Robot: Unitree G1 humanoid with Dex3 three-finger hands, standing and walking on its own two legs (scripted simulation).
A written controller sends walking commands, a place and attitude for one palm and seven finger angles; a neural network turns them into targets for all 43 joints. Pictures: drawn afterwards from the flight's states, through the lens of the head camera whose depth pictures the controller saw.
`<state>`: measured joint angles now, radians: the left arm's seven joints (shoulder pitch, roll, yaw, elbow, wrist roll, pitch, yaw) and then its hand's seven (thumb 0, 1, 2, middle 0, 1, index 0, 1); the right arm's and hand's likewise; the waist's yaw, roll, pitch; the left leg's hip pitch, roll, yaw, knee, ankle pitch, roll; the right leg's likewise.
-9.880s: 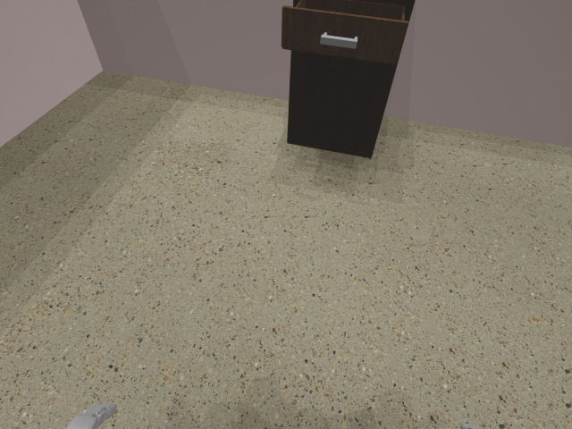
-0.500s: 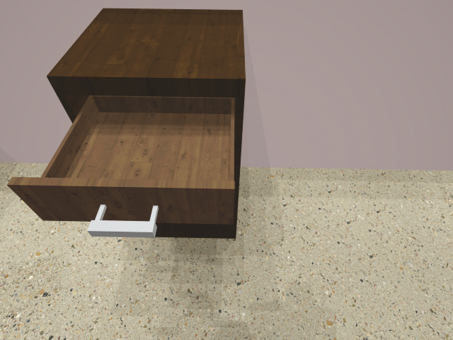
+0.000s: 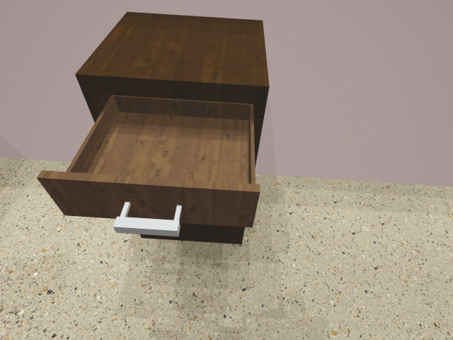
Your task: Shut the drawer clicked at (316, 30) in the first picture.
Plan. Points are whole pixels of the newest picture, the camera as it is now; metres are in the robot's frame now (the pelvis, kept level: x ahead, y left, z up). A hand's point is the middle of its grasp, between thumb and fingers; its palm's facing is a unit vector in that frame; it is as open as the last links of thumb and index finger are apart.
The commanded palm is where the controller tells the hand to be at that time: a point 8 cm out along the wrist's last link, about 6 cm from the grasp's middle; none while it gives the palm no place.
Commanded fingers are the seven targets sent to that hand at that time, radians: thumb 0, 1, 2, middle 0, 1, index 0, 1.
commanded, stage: shuffle to correct the standing spot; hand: left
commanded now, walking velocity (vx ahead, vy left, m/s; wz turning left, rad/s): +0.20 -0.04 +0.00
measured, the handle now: (150, 217) +0.35 +0.19 -0.03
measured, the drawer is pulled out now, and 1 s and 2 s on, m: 0.29 0.29 0.29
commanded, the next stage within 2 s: come to a stop and stand still in 0.12 s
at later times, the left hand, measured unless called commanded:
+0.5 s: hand out of the picture +0.04 +0.14 -0.18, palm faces +0.02 -0.99 -0.16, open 7.4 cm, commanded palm none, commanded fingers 0.00 0.90 0.90 -0.20 -0.30 -0.20 -0.30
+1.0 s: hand out of the picture +0.03 +0.20 -0.16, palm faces -0.02 -0.96 -0.28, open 7.4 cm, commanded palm none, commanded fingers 0.00 0.90 0.90 -0.20 -0.30 -0.20 -0.30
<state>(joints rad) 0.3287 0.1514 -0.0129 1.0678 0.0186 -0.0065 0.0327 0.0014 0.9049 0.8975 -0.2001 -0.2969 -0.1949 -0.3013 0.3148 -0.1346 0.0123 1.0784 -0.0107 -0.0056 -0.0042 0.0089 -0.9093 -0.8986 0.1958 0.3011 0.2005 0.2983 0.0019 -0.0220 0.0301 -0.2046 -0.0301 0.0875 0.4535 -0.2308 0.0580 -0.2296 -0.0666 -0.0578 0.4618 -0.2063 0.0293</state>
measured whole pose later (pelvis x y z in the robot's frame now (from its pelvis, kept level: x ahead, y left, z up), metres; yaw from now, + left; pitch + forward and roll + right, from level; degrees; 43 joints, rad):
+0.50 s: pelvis +0.05 -0.02 +0.00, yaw +0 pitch -1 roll +0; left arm 0.33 0.12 -0.01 1.08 0.02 -0.02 0.05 0.01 0.92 0.90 -0.20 -0.30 -0.20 -0.30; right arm 0.28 -0.14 0.00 1.10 0.00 0.00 -0.04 0.02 -0.93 -0.90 0.20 0.30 0.20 0.30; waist 0.00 -0.01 0.05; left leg -0.15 0.00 0.08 0.49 -0.31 0.02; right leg -0.21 -0.03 -0.06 0.55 -0.28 0.00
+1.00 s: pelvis -0.01 +0.00 -0.01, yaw -1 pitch -2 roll +1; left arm 0.28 0.20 -0.01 0.98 0.02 0.02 0.02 0.00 0.90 0.90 -0.20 -0.30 -0.20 -0.30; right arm 0.27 -0.21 0.00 0.96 -0.02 0.02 0.01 0.01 -0.92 -0.90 0.20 0.30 0.20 0.30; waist 0.01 0.04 0.03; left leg -0.23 -0.04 0.12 0.50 -0.25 0.07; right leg -0.29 -0.06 0.01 0.55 -0.25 0.01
